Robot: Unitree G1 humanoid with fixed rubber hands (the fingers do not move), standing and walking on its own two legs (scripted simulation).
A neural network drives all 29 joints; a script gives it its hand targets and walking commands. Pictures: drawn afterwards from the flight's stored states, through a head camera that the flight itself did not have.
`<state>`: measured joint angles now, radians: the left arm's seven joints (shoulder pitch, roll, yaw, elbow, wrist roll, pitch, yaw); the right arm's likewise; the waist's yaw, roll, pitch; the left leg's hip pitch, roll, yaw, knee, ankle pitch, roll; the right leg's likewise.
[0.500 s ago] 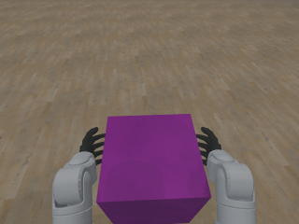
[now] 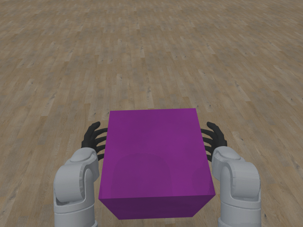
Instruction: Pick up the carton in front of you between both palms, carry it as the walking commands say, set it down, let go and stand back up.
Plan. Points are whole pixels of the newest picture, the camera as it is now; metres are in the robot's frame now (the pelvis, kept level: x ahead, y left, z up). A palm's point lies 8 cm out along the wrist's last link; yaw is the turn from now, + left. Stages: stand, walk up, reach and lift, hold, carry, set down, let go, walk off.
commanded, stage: carry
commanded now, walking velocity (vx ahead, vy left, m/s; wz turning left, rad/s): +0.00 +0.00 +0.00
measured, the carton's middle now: (154, 168) +0.27 +0.00 +0.03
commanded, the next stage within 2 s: hold in 1.68 s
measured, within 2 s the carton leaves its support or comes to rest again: neither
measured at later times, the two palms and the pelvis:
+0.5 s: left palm (105, 132) +0.36 +0.13 +0.07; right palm (211, 135) +0.35 -0.17 +0.06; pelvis +0.09 -0.01 +0.00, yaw -2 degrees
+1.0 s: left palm (110, 142) +0.35 +0.12 +0.04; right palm (213, 144) +0.34 -0.18 +0.04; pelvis +0.04 -0.02 +0.00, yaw -2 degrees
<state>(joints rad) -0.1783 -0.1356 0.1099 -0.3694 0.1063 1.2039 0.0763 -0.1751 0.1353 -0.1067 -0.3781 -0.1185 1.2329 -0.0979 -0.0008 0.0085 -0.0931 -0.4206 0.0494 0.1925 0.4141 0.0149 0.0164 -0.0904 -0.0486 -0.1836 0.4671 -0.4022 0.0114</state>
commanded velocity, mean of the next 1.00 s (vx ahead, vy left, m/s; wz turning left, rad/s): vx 0.00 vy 0.00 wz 0.00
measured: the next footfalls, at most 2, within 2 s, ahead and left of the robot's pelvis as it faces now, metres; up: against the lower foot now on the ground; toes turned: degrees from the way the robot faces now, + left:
right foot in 0.14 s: +0.01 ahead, -0.12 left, +0.00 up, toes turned -8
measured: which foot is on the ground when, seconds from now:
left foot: down 0.00-1.00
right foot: down 0.00-0.02, up 0.04-0.12, down 0.14-1.00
